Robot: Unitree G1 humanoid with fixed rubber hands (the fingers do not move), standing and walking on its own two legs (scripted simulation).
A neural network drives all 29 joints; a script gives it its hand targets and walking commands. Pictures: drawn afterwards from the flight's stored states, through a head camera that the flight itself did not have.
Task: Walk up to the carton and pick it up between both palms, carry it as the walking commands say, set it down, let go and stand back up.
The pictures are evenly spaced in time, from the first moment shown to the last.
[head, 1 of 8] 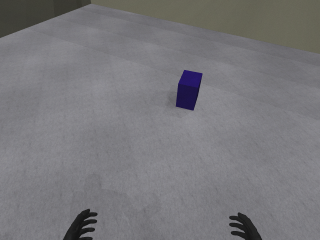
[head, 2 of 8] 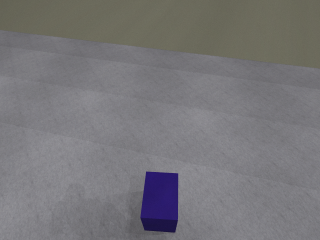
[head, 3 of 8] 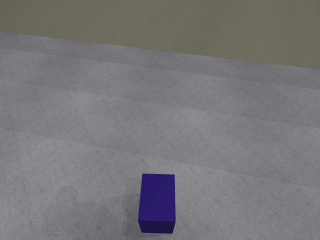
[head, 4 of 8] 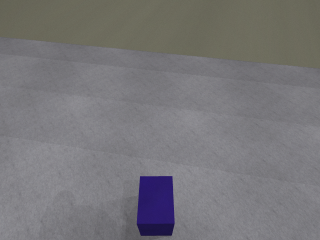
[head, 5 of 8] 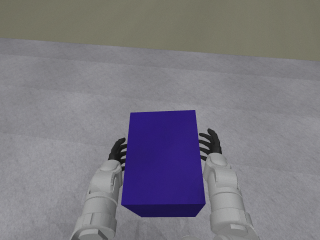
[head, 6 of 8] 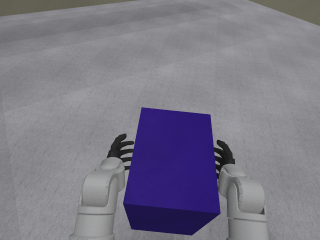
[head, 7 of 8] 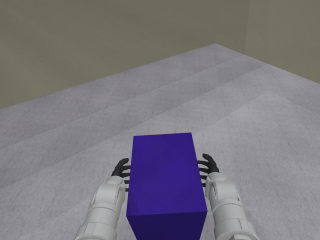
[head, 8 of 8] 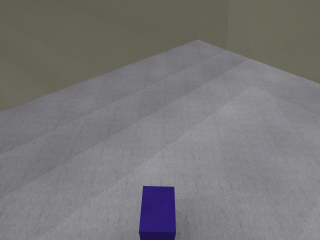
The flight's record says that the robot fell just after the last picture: no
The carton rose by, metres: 0.69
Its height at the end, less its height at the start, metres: +0.00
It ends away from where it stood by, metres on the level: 2.85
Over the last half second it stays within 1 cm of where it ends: yes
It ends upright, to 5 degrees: yes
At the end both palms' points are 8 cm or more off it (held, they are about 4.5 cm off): yes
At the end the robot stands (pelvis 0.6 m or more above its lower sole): yes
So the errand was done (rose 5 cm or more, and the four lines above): yes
